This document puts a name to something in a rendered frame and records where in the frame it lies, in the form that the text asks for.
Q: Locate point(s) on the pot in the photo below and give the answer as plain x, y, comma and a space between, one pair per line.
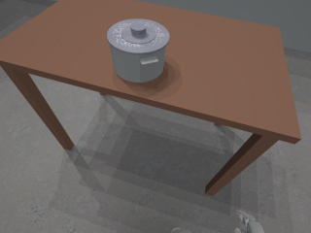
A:
138, 68

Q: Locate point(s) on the knob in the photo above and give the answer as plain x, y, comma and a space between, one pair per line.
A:
138, 28

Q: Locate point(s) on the table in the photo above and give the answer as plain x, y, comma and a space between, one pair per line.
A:
224, 70

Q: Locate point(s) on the lid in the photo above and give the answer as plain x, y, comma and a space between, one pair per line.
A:
155, 39

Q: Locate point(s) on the robot right hand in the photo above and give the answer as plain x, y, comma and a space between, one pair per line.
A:
249, 221

